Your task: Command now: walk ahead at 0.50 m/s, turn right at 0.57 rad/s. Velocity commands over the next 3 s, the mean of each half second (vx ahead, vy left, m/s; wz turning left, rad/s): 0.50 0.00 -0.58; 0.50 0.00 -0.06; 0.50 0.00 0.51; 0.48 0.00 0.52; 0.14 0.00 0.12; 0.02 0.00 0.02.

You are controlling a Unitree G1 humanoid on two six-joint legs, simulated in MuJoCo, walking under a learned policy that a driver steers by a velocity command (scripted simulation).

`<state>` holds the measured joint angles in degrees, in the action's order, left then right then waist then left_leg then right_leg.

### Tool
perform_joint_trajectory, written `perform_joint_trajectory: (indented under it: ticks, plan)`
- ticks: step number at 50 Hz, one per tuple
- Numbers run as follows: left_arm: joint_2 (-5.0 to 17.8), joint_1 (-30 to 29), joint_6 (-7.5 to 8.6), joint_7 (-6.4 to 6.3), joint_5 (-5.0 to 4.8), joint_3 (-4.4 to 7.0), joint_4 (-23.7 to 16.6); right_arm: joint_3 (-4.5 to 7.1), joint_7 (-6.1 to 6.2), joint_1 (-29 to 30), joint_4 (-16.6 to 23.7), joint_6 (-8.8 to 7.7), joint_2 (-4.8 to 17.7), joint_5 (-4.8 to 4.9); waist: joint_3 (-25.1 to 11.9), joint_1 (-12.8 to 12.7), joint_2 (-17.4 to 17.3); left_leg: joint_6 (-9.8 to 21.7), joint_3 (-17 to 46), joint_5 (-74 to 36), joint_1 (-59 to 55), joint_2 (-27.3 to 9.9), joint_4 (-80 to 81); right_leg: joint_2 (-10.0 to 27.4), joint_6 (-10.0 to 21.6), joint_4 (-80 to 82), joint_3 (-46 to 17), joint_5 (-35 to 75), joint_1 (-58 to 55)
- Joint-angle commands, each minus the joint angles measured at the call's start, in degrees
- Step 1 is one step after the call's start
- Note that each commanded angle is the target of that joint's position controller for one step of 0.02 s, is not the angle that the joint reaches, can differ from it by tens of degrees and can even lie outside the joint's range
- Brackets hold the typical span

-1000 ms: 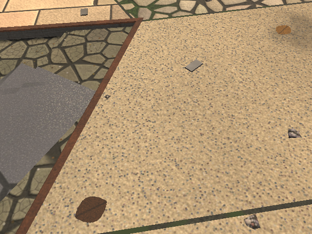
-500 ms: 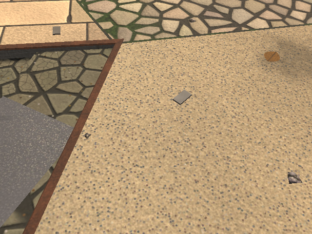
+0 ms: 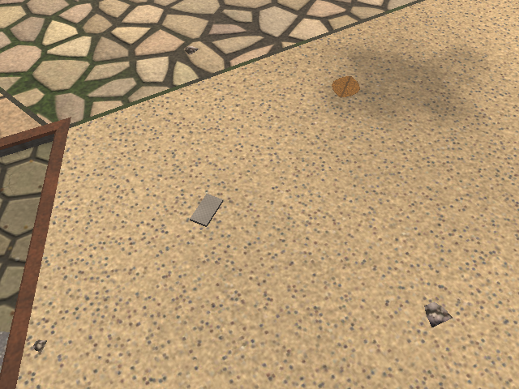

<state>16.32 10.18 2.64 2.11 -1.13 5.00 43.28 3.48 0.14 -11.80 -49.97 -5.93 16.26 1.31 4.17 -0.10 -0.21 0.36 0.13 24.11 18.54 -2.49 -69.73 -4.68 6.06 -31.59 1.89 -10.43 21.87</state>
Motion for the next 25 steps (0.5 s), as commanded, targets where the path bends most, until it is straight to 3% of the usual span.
perform_joint_trajectory:
  ticks: [1, 3, 5, 9, 11, 14, 16, 17, 18, 19, 20, 21, 22, 23, 24, 25]
  plan:
    - [5.6, 2.4, 1.42, -0.74, 0.77, 1.14, -3.7, 1.9, -0.02, 2.1, 5.2, -1.86, 7.6, -1.06, -7.0, 0.1, 0.9, 0.1, 5.2, -5.1, 18.0, -4.6, 3.4, 15.6, 11.4, 17.6, -24.3, 9.8, -18.5]
    - [6.7, 2.5, 1.52, -1.36, 0.48, 1.32, -3.9, 1.88, 0.03, 1.5, 5.5, -0.54, 6.5, -1.78, -6.1, 1.2, 1.0, -1.9, 4.1, -6.7, 15.8, -4.5, 8.4, 14.5, 11.6, 19.1, -21.6, 14.5, -13.6]
    - [8.6, 4.1, 1.52, -2.23, 0.38, 1.79, -3.6, 1.43, 0.28, 5.0, 6.8, 0.12, 5.1, -2.23, -4.6, 0.6, 1.3, -3.9, 2.9, -11.9, 16.5, -3.6, 15.6, 13.0, 11.2, 19.9, -18.6, 16.7, -10.5]
    - [9.2, 7.0, 0.77, -3.04, 0.06, 2.06, -3.0, 0.38, -0.29, 13.3, 9.3, -0.14, 3.0, -1.8, -3.2, -2.8, 3.9, -4.6, 2.0, -27.4, 11.6, 0.1, 33.7, 9.0, 7.2, 18.8, -15.0, 9.7, -6.6]
    - [9.3, 9.0, 0.55, -2.99, -0.13, 2.14, -2.2, 0.39, -0.69, 16.0, 10.5, -0.43, 3.6, -1.1, -3.2, -4.1, 4.7, -4.4, 2.3, -30.5, 9.4, 1.3, 37.5, 9.8, 6.3, 18.0, -16.9, 6.5, -7.0]
    - [8.4, 10.4, 0.1, -3.24, -0.4, 1.99, -1.5, 1.01, -1.31, 16.5, 11.3, -1.09, 5.9, -0.77, -3.6, -3.8, 5.6, -2.9, 4.5, -27.1, 8.9, 1.6, 41.6, 11.9, 5.4, 13.0, -21.8, 4.0, -12.6]
    - [8.5, 9.8, -0.25, -3.55, -0.11, 2.12, -1.8, 1.59, -1.54, 13.7, 10.8, -1.76, 7.3, -0.67, -4.1, -1.9, 7.4, -1.3, 4.5, -21.9, 5.9, 1.8, 42.4, 13.0, 4.6, 9.2, -24.7, 5.8, -14.7]
    - [7.7, 9.0, -0.41, -3.55, -0.02, 1.84, -2.2, 2.14, -1.4, 9.3, 9.6, -2.08, 8.1, -0.83, -5.7, 0.6, 7.8, 0.0, 3.4, -21.4, 0.2, 2.2, 44.4, 11.6, 3.6, 5.7, -24.6, 8.1, -14.2]
    - [5.3, 8.7, -0.31, -3.34, 0.3, 0.9, -2.8, 2.99, -1.09, 2.7, 8.4, -2.43, 10.0, -1.67, -10.9, 3.8, 6.3, 2.4, 5.5, -20.7, -11.0, -1.1, 44.0, 8.5, 1.7, -3.6, -22.1, 9.0, -11.4]
    - [2.0, 10.3, -0.25, -3.28, 1.51, -0.37, -4.0, 3.72, -0.62, -6.3, 7.6, -2.24, 13.3, -2.08, -19.7, 6.3, -2.0, 5.5, 16.6, -16.8, -26.3, -11.5, 43.2, 3.7, -0.8, -20.5, -16.0, -4.3, -3.2]
    - [0.5, 18.5, 0.41, -3.12, -1.08, -0.88, -5.7, 4.53, -1.19, -9.0, 5.4, -1.42, 16.8, -2.34, -23.6, 1.5, -23.4, 14.5, 45.8, -0.5, -39.5, -22.3, 51.2, -1.3, -3.7, -37.0, -11.5, -25.5, 17.3]
    - [7.2, 16.7, 0.29, -3.4, -1.65, 0.23, -3.7, 3.07, -1.4, -6.1, 7.2, -1.23, 10.1, -1.15, -17.7, 3.2, -13.4, 12.7, 45.0, 10.9, -35.5, -20.9, 53.6, 3.5, -4.4, -43.3, -13.6, -21.7, 22.8]
    - [9.8, 10.3, -0.03, -3.32, -1.1, 0.99, -4.6, 2.2, -1.09, -3.3, 7.8, -0.81, 6.9, -1.01, -11.0, 4.5, -8.0, 10.0, 34.2, 7.4, -28.4, -18.5, 53.8, 5.4, -4.6, -43.7, -11.7, -16.3, 23.8]
    - [9.0, 7.7, -0.32, -3.42, -0.52, 1.03, -5.0, 1.76, -1.03, -0.6, 8.1, -0.45, 6.2, -1.65, -7.7, 3.4, -3.9, 8.9, 26.9, -1.1, -21.5, -16.0, 54.6, 7.4, -4.8, -42.4, -10.2, -12.4, 21.2]
    - [8.2, 6.0, -0.37, -3.24, 0.04, 1.18, -5.7, 1.44, -0.9, 0.9, 7.6, -0.22, 5.1, -1.92, -5.0, 2.6, -3.9, 8.9, 21.8, -7.2, -16.9, -14.1, 55.6, 9.0, -4.9, -39.5, -10.3, -9.9, 20.1]
    - [7.0, 6.5, -0.6, -2.85, -0.29, 1.18, -5.9, 1.21, -0.69, 1.3, 7.3, -0.32, 4.7, -2.26, -4.5, 1.4, -5.4, 8.4, 17.4, -10.9, -13.8, -12.7, 56.9, 10.5, -4.8, -37.7, -10.0, -8.3, 17.4]
